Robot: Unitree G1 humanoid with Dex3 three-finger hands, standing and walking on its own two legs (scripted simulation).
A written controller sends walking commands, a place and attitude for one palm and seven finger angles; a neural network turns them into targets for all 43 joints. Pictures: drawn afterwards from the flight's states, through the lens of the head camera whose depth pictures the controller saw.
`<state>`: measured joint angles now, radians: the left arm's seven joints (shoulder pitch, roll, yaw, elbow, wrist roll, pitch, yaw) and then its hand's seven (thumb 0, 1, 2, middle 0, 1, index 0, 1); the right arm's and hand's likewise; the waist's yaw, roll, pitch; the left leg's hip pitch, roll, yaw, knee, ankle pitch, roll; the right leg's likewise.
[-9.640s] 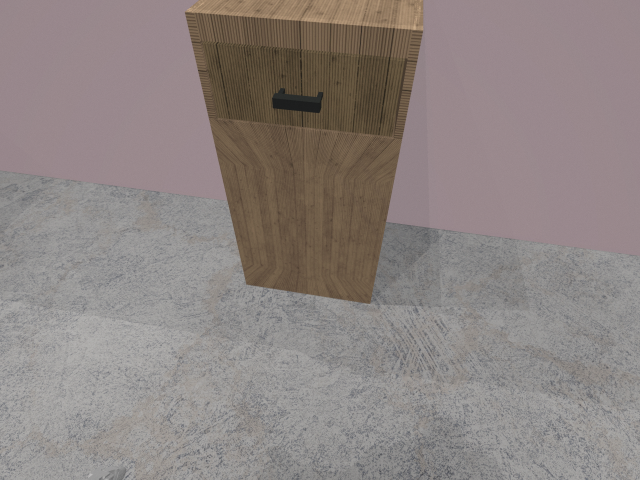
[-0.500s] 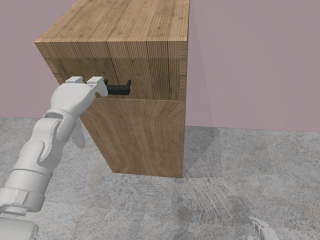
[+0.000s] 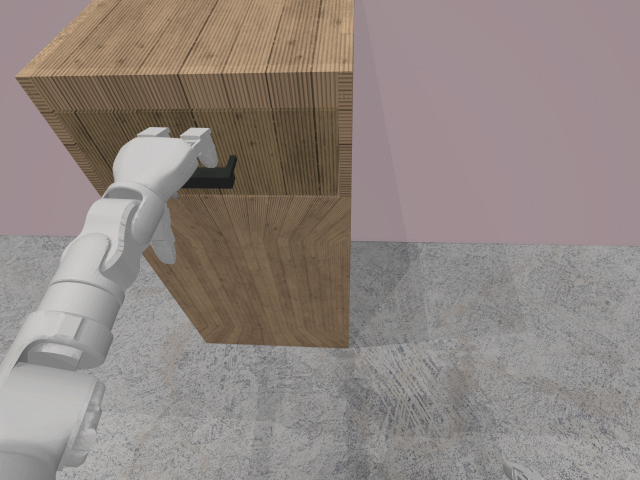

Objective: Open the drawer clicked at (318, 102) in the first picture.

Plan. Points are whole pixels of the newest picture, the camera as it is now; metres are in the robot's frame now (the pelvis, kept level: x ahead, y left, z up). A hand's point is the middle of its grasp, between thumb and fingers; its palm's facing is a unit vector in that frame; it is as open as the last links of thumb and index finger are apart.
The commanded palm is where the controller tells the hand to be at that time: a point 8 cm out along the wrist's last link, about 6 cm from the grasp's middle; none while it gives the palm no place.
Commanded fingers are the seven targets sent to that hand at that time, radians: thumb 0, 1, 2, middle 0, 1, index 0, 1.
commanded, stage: move the hooked fingers above the handle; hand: left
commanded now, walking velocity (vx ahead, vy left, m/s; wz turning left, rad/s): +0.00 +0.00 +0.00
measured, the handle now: (203, 169) +0.56 +0.24 +0.05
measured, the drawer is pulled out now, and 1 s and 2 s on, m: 0.00 0.00 0.00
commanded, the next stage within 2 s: none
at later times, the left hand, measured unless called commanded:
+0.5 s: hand (191, 167) +0.50 +0.22 +0.10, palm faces -0.05 -0.01 -1.00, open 13.8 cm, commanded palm +0.50 +0.23 +0.16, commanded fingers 0.00 -0.50 0.30 -0.30 -1.20 -0.30 -1.20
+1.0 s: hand (187, 158) +0.51 +0.23 +0.11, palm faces -0.03 +0.00 -1.00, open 13.7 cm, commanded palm +0.50 +0.23 +0.16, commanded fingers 0.00 -0.50 0.30 -0.30 -1.20 -0.30 -1.20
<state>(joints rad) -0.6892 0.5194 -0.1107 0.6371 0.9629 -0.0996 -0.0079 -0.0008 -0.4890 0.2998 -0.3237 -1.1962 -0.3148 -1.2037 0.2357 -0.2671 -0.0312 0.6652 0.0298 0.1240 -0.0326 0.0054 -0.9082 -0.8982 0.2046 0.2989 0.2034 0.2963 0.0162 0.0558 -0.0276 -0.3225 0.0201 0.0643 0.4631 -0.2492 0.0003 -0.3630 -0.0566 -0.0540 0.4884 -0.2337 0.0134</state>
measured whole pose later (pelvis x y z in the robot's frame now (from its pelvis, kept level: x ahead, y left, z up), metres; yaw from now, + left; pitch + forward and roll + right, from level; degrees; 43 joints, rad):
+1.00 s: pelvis +0.00 +0.01 -0.01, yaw -2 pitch +14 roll +0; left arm -1.00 0.62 -0.01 1.08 1.06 -0.12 0.09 0.00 -0.49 0.30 -0.33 -1.20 -0.35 -1.22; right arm 0.35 -0.26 -0.04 0.69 0.02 0.12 -0.04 0.00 -0.91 -0.90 0.21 0.30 0.21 0.30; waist -0.11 0.05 -0.08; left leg -0.54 0.04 0.09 0.60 -0.31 0.01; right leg -0.57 -0.04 -0.03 0.58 -0.25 0.02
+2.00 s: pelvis -0.02 +0.01 -0.02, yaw +0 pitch +16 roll -1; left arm -1.14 0.63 -0.09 1.19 1.07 -0.10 0.11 0.00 -0.49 0.30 -0.33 -1.21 -0.37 -1.22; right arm 0.39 -0.27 -0.03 0.71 0.02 0.07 -0.04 0.00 -0.91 -0.90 0.21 0.30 0.21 0.30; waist -0.14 0.04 -0.09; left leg -0.65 0.04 0.05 0.68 -0.31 0.01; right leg -0.66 -0.04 -0.05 0.63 -0.25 0.02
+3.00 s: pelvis -0.03 +0.01 -0.03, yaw +0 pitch +17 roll -1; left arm -1.19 0.63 -0.10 1.22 1.07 -0.08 0.11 0.00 -0.49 0.30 -0.32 -1.20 -0.35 -1.24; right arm 0.40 -0.27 -0.02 0.72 0.02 0.06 -0.04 0.00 -0.91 -0.90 0.21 0.30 0.21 0.30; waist -0.15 0.04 -0.10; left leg -0.71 0.04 0.05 0.71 -0.31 0.01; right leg -0.71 -0.04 -0.05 0.66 -0.25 0.02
